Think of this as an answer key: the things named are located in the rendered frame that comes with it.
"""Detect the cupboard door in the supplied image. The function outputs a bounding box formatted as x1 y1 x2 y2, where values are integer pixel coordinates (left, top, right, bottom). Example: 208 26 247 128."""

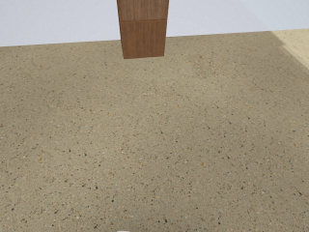
120 0 168 21

